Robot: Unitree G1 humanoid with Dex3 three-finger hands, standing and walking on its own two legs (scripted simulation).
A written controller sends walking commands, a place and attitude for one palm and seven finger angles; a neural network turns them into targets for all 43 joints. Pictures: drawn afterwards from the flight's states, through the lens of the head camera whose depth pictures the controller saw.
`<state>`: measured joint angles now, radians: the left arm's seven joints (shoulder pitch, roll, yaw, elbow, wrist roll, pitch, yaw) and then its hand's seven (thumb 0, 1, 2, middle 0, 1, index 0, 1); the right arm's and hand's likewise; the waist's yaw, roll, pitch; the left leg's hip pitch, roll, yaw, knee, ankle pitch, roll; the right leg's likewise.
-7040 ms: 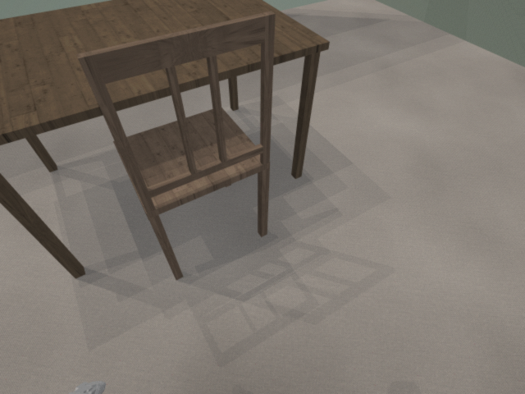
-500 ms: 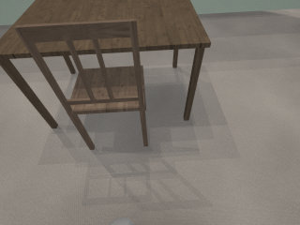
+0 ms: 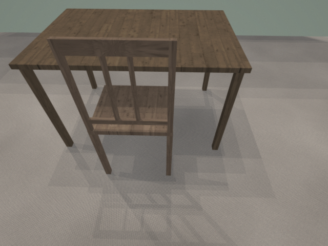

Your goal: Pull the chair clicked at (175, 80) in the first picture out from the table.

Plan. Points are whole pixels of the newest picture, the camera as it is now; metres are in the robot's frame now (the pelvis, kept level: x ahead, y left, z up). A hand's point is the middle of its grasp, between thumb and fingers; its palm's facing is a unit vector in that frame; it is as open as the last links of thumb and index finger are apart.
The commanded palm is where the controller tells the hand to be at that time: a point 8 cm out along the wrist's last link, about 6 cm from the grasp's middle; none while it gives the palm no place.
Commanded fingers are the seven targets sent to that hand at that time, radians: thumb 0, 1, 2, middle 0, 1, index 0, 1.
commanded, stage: take the last steps up to it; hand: left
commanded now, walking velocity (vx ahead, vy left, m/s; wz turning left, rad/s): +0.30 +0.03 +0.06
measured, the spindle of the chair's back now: (110, 91) +0.70 +0.27 -0.06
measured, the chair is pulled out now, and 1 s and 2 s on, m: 0.00 0.00 0.00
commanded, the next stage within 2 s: come to a stop and stand still in 0.54 s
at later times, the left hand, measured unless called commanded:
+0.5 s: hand out of the picture +0.07 +0.16 -0.17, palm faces +0.16 -0.98 -0.15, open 7.4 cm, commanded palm none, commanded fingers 0.00 0.90 0.90 -0.20 -0.30 -0.20 -0.30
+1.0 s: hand (106, 184) +0.34 +0.22 -0.17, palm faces +0.03 -0.96 -0.27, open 7.4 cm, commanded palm none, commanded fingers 0.00 0.90 0.90 -0.20 -0.30 -0.20 -0.30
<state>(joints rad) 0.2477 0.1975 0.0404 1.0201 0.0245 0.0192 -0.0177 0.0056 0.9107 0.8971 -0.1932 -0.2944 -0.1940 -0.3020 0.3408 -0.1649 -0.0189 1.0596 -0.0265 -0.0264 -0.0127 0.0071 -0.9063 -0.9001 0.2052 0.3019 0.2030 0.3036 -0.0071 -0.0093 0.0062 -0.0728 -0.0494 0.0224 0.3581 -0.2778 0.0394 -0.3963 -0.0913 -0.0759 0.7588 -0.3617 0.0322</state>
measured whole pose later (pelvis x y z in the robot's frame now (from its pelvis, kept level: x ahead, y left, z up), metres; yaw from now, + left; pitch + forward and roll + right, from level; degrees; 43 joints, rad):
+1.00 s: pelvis +0.27 +0.02 -0.01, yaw +0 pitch -1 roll +1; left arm 0.17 0.18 0.04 1.00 0.03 0.01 0.03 0.00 0.91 0.90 -0.19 -0.29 -0.19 -0.30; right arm 0.18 -0.17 -0.05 1.05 -0.02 0.02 -0.04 0.00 -0.92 -0.90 0.20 0.30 0.20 0.30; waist 0.00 0.02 0.08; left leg -0.22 0.03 0.13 0.60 -0.34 0.00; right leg -0.30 -0.02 -0.07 0.60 -0.28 -0.02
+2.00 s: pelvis +0.20 +0.07 -0.01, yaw +0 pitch -1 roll +0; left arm 0.31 0.13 -0.01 1.10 0.01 -0.02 0.04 0.01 0.91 0.90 -0.20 -0.29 -0.20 -0.30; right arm 0.32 -0.16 0.01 1.05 -0.02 -0.02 -0.02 0.01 -0.92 -0.90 0.20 0.30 0.20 0.30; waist -0.01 0.03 0.01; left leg -0.20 -0.01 0.02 0.52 -0.30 0.02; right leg -0.24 -0.01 -0.01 0.52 -0.26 0.00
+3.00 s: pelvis +0.26 +0.07 -0.01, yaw -1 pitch +0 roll +0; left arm 0.30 0.14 0.00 1.12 0.01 -0.02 0.04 0.00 0.91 0.90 -0.19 -0.29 -0.20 -0.30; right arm 0.30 -0.13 0.02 1.13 -0.01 -0.04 -0.05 0.01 -0.90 -0.90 0.20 0.30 0.20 0.30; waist 0.01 0.00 0.04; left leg -0.13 -0.02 0.03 0.52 -0.38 0.02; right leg -0.19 -0.02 0.00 0.57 -0.37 0.00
